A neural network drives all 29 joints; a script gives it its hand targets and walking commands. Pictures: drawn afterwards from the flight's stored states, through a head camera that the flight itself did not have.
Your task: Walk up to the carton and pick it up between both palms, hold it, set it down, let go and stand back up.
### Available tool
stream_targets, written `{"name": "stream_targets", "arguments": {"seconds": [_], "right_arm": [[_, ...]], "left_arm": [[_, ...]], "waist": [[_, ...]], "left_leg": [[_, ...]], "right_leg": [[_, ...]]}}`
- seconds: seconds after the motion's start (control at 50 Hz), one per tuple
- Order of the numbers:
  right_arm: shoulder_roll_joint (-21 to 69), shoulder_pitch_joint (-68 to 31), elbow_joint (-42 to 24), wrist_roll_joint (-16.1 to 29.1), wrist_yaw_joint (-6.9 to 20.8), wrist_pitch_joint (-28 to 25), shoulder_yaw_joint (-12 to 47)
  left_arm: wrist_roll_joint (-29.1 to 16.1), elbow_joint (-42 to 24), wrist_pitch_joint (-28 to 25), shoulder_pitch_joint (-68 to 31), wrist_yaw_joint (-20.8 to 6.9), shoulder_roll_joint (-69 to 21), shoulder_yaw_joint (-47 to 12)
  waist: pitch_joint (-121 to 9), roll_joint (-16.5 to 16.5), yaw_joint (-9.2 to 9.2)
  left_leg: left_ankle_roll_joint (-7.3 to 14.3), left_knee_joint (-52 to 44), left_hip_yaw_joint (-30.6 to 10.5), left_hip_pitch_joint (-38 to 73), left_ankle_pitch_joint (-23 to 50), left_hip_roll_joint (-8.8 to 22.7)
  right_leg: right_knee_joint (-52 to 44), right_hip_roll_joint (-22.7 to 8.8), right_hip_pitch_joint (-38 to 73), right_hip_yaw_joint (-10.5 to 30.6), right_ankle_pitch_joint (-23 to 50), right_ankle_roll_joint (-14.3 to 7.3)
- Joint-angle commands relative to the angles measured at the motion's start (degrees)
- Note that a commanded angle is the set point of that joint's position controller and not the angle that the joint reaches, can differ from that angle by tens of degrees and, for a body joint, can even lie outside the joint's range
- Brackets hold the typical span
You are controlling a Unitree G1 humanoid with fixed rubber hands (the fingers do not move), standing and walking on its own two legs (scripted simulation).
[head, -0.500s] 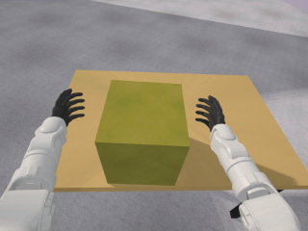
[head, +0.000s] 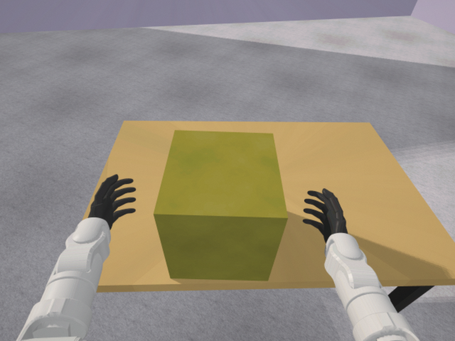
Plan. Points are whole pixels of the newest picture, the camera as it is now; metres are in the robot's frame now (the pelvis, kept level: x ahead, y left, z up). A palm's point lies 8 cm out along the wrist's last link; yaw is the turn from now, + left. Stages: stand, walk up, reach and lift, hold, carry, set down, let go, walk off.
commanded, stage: set down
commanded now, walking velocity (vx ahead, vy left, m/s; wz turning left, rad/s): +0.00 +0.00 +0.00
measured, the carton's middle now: (221, 205) +0.43 +0.02 -0.04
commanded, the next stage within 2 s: let go in 1.88 s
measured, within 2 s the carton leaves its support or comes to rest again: neither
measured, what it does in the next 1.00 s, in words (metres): stands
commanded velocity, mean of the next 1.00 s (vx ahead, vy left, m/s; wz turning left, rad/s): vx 0.00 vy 0.00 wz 0.00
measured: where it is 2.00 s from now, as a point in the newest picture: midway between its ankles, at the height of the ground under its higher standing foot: outside the picture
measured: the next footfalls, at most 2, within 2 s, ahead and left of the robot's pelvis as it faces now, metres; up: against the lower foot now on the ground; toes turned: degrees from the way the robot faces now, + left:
none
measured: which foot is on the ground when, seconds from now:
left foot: down 0.00-1.00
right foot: down 0.00-1.00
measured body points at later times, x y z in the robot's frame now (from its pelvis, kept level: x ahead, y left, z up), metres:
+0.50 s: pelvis +0.01 +0.00 +0.00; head +0.00 +0.00 +0.45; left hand +0.26 +0.25 -0.01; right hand +0.27 -0.19 -0.03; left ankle +0.01 +0.12 -0.75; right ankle +0.01 -0.13 -0.75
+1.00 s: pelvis +0.00 +0.00 -0.01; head +0.00 +0.01 +0.44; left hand +0.21 +0.24 -0.06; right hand +0.21 -0.19 -0.07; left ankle +0.01 +0.12 -0.75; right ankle +0.01 -0.13 -0.75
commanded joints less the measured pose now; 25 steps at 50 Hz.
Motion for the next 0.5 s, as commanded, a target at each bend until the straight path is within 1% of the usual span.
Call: {"name": "stream_targets", "arguments": {"seconds": [0.0,0.04,0.08,0.12,0.16,0.2,0.24,0.28,0.32,0.4,0.44,0.48], "right_arm": [[-3.1,-12.9,-17.7,-1.9,2.0,-8.8,-2.6],[-3.1,-11.4,-20.0,-2.0,2.1,-10.4,-2.2],[-2.9,-9.7,-21.4,-2.0,2.1,-11.8,-2.2],[-2.6,-7.7,-21.9,-2.0,2.2,-13.0,-2.1],[-1.9,-5.1,-20.5,-2.2,2.4,-14.1,-1.9],[-1.1,-2.2,-17.2,-2.4,2.4,-15.1,-1.5],[-0.4,0.7,-12.7,-2.7,2.3,-16.4,-1.1],[0.0,3.3,-8.4,-3.1,2.0,-18.2,-0.8],[0.1,5.4,-5.4,-3.5,1.6,-20.4,-0.7],[-0.3,7.4,-4.2,-3.7,1.2,-25.1,-0.5],[-0.7,7.7,-5.1,-3.8,1.4,-27.2,-0.7],[-1.1,7.8,-6.4,-4.0,2.0,-29.0,-1.1]], "left_arm": [[-1.6,-13.9,-12.5,-10.3,1.2,6.4,-0.7],[-2.1,-16.8,-15.8,-9.5,1.7,8.9,-0.8],[-2.6,-19.9,-18.6,-8.1,2.2,10.5,-0.8],[-3.1,-22.0,-21.0,-6.2,2.9,11.4,-1.1],[-3.3,-21.8,-23.1,-3.4,3.3,11.5,-1.4],[-3.0,-19.2,-24.7,-0.1,3.1,11.0,-1.6],[-2.4,-15.2,-25.6,3.3,2.3,9.9,-1.6],[-1.7,-11.4,-26.2,6.3,1.2,8.6,-1.6],[-1.4,-8.8,-26.9,8.9,0.2,7.3,-2.0],[-1.6,-7.6,-28.2,12.6,-1.4,5.7,-3.4],[-2.0,-8.5,-29.1,13.7,-1.5,5.7,-3.9],[-2.4,-9.7,-30.3,14.2,-1.0,6.0,-4.2]], "waist": [[-17.6,-2.1,0.62],[-20.1,0.9,0.42],[-21.5,3.1,0.17],[-22.1,4.4,-0.09],[-21.9,5.1,-0.39],[-20.7,5.0,-0.69],[-18.5,4.3,-0.97],[-15.7,3.1,-1.32],[-13.0,1.7,-1.67],[-9.5,-0.4,-2.11],[-8.5,-0.4,-1.96],[-7.8,0.1,-1.50]], "left_leg": [[-1.1,-0.9,0.7,2.6,13.1,-2.2],[-2.0,0.2,0.9,3.0,15.3,-2.5],[-2.4,0.6,0.9,2.0,15.3,-2.5],[-2.5,0.9,0.6,0.6,14.6,-2.3],[-2.5,1.2,0.3,-0.2,14.1,-2.1],[-2.4,1.6,-0.1,-0.2,14.4,-1.9],[-2.4,2.0,-0.5,0.4,15.4,-1.8],[-2.4,2.6,-0.9,1.3,16.7,-1.9],[-2.5,3.3,-1.4,2.3,18.2,-1.9],[-2.7,4.4,-1.8,3.4,19.7,-2.0],[-2.8,4.5,-1.8,3.2,19.2,-1.8],[-2.8,4.4,-1.8,2.7,17.6,-1.5]], "right_leg": [[-2.4,1.7,1.1,-0.2,3.4,-0.2],[-1.7,1.5,1.4,0.3,6.3,-0.6],[-0.6,1.3,2.0,0.7,7.7,-0.8],[0.5,1.0,2.4,1.2,8.5,-1.0],[1.3,0.7,2.5,1.5,8.8,-1.2],[1.4,0.4,2.1,1.8,8.9,-1.3],[1.0,0.3,1.3,1.9,8.8,-1.4],[0.3,0.3,0.0,1.9,8.9,-1.3],[-0.3,0.6,-1.2,1.6,9.1,-1.2],[-0.4,1.7,-2.3,0.6,9.4,-1.2],[-0.1,2.0,-2.8,0.2,8.1,-1.4],[0.3,2.3,-3.8,-0.1,5.4,-1.8]]}}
